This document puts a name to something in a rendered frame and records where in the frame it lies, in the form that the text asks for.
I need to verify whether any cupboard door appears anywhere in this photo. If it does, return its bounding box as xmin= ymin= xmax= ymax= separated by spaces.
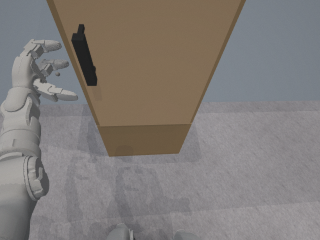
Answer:
xmin=53 ymin=0 xmax=241 ymax=127

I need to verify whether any robot left upper arm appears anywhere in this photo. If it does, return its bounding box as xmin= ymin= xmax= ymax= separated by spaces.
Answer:
xmin=0 ymin=155 xmax=50 ymax=240

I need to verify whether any robot shin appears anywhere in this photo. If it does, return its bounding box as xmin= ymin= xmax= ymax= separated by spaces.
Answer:
xmin=116 ymin=223 xmax=128 ymax=229
xmin=174 ymin=229 xmax=185 ymax=236

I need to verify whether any left robot hand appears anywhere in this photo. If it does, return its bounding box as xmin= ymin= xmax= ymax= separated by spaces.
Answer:
xmin=11 ymin=39 xmax=78 ymax=102

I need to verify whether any handle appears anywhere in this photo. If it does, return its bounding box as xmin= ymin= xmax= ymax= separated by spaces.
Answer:
xmin=71 ymin=24 xmax=98 ymax=86

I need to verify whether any right robot shin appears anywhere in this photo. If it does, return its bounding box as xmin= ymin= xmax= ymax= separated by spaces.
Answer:
xmin=174 ymin=229 xmax=185 ymax=236

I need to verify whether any left robot shin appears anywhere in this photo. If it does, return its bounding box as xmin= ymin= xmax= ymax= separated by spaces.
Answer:
xmin=116 ymin=223 xmax=128 ymax=229

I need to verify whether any robot left forearm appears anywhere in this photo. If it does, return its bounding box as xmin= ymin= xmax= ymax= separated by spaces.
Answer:
xmin=0 ymin=87 xmax=42 ymax=162

